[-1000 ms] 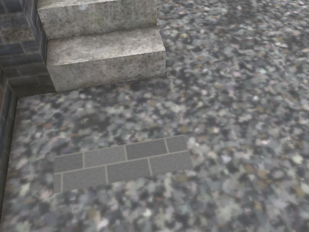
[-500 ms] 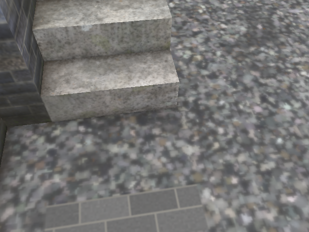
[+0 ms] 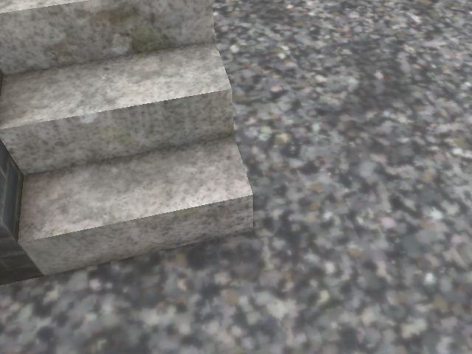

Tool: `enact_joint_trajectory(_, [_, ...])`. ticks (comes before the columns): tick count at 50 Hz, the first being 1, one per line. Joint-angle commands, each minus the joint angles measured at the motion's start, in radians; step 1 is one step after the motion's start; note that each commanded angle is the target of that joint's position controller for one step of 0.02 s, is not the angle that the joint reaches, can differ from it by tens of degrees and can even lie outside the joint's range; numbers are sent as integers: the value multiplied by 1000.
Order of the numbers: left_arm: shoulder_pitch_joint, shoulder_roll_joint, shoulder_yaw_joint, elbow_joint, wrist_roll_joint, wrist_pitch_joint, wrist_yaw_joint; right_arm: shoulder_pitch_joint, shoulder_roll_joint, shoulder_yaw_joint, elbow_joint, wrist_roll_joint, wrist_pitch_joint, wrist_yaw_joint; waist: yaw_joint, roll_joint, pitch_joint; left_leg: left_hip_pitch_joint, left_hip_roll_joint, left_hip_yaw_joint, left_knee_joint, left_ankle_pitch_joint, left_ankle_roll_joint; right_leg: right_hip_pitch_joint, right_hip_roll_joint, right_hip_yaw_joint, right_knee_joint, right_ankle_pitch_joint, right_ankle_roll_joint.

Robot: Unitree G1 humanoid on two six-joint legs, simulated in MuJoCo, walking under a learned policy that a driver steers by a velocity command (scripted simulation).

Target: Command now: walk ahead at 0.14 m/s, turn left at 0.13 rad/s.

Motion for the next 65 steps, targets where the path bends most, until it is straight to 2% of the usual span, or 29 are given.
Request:
enact_joint_trajectory(1, [221,161,32,6,-16,12,4,135,-101,-12,-19,29,7,0,83,-155,-333,-359,15,-106,517,-237,-22,568,-370,411,-94,496,-268])
enact_joint_trajectory(3, [67,151,23,-31,-11,19,18,12,-123,-31,-58,29,46,-24,51,-66,-172,-406,75,-83,523,-120,-33,337,-318,305,-192,133,-204])
enact_joint_trajectory(5, [-4,144,22,-36,4,26,26,30,-98,-39,-68,15,84,-41,12,-122,-112,-307,96,-63,463,-22,-47,155,-264,206,-269,-48,-178])
enact_joint_trajectory(9, [10,163,34,-24,0,39,56,29,-78,-52,-101,14,101,-46,17,-125,-117,-304,101,-19,386,43,-48,145,-273,108,-297,-52,-209])
enact_joint_trajectory(14, [-15,199,49,-27,-11,64,78,-38,-78,-58,-158,13,107,-29,32,-119,-133,-250,107,24,212,90,-33,188,-302,46,-302,-89,-197])
enact_joint_trajectory(19, [-27,196,51,-17,-47,94,73,39,-96,-77,-152,10,107,-8,-16,-99,-119,-77,48,92,-139,208,52,198,-268,-43,-175,-173,-100])
enact_joint_trajectory(20, [19,164,47,2,-49,102,66,55,-127,-88,-156,3,106,-9,-18,-11,-83,-23,86,-12,-281,275,99,126,-208,-103,-28,-236,-24])
enact_joint_trajectory(21, [22,100,36,-21,-20,109,51,63,-225,-107,-184,-6,110,-21,19,277,-60,72,338,-380,-359,503,206,-127,-86,-194,301,-467,80])
enact_joint_trajectory(22, [-92,122,46,-77,-13,101,60,54,-277,-108,-212,-39,88,-11,-6,297,-31,-47,425,-550,-414,510,340,-230,21,-35,465,-586,89])
enact_joint_trajectory(23, [-116,151,55,-83,-18,101,62,6,-246,-103,-225,-44,59,-7,16,197,-32,-51,369,-461,-413,493,313,-234,7,45,568,-512,74])
enact_joint_trajectory(25, [-50,174,70,-42,-15,99,70,-96,-205,-96,-256,-4,37,-12,63,116,-64,-22,280,-334,-376,464,199,-235,-10,78,590,-356,61])
enact_joint_trajectory(26, [-42,178,74,-36,-9,98,73,-116,-185,-88,-266,9,37,-15,65,115,-71,-22,267,-312,-367,513,186,-228,-9,77,600,-309,68])
enact_joint_trajectory(28, [-34,162,75,-37,-17,91,70,-75,-154,-77,-264,6,37,-23,64,114,-110,7,249,-295,-353,601,193,-200,6,81,616,-256,76])
enact_joint_trajectory(32, [-71,137,67,-56,-27,81,70,-28,-174,-85,-268,12,44,-36,35,135,-108,98,242,-332,-339,571,201,-222,15,100,448,-232,96])
enact_joint_trajectory(36, [-117,144,62,-74,-37,58,39,-32,-198,-93,-280,20,47,-39,2,175,-73,32,224,-421,-435,51,215,-137,21,93,220,-202,102])
enact_joint_trajectory(40, [-97,155,60,-83,-45,10,8,-51,-208,-94,-293,22,42,-33,3,167,-72,-25,211,-480,-418,-21,223,13,43,84,58,-264,81])
enact_joint_trajectory(43, [18,158,64,-43,-49,-17,0,-83,-172,-77,-306,19,45,-31,64,139,-78,-116,155,-460,-346,-45,178,240,39,42,-126,-141,42])
enact_joint_trajectory(44, [91,188,75,-17,-33,-22,2,-89,-141,-66,-315,6,43,-26,91,109,-98,-208,112,-425,-271,-56,142,379,-7,64,-129,-140,24])
enact_joint_trajectory(45, [219,224,82,11,-18,-25,8,-105,-64,-43,-325,2,38,-20,134,-11,-139,-360,29,-314,-21,-104,86,546,-168,231,-174,-253,-28])
enact_joint_trajectory(46, [283,314,97,27,0,-20,7,-107,-44,-37,-368,20,21,-16,115,-217,-105,-611,-88,-163,202,-159,53,617,-334,585,-285,-491,-154])
enact_joint_trajectory(47, [254,289,96,23,-4,-30,-1,-122,-123,-50,-374,34,3,-13,109,-203,-9,-732,-8,-197,350,-115,48,556,-399,702,-328,-625,-231])
enact_joint_trajectory(48, [205,223,79,2,-24,-35,0,-110,-171,-61,-356,36,-4,-7,93,-157,43,-763,26,-209,403,-14,44,533,-350,607,-330,-609,-208])
enact_joint_trajectory(49, [178,193,70,-9,-30,-36,1,-96,-171,-64,-335,27,-8,-2,80,-142,46,-754,43,-189,419,64,39,522,-294,509,-330,-531,-169])
enact_joint_trajectory(52, [181,171,53,-8,-18,-32,10,-150,-137,-58,-351,7,-21,11,81,-107,32,-682,89,-124,371,233,14,456,-234,322,-355,-218,-135])
enact_joint_trajectory(54, [204,190,53,4,-24,-27,13,-193,-101,-45,-375,3,-22,16,92,-105,26,-637,108,-60,282,304,-11,419,-204,230,-365,-81,-138])
enact_joint_trajectory(57, [238,194,44,5,-31,-16,6,-279,-48,-24,-416,18,-25,29,125,-119,33,-489,90,6,61,393,-22,349,-163,131,-354,17,-126])
enact_joint_trajectory(60, [263,248,53,-2,-36,-13,0,-320,-78,-25,-451,22,-21,37,136,-123,52,-405,76,23,-56,388,-11,360,-195,138,-345,13,-134])
enact_joint_trajectory(63, [249,275,63,2,-49,-20,-2,-264,-131,-37,-452,19,-25,41,74,-139,57,-299,67,10,-150,360,33,409,-246,153,-303,119,-123])
enact_joint_trajectory(65, [267,249,49,8,-43,-19,-4,-38,-195,-70,-393,6,-17,18,-45,-97,-81,26,24,32,-189,309,83,360,-167,62,-7,390,-76])
Velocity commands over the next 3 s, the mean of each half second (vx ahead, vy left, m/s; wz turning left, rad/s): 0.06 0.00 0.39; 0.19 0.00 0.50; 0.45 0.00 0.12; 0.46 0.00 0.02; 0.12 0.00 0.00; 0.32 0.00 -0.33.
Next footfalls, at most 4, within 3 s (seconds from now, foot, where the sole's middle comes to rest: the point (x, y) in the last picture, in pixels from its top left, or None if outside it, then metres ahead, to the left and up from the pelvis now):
0.40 left None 0.05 0.13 -0.76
0.90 right None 0.18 -0.07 -0.76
1.30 left None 0.28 0.31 -0.76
1.76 right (171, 315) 0.59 0.21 -0.76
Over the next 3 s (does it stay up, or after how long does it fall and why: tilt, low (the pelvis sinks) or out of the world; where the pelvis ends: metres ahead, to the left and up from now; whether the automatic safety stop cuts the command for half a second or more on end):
stays up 0.53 0.28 0.00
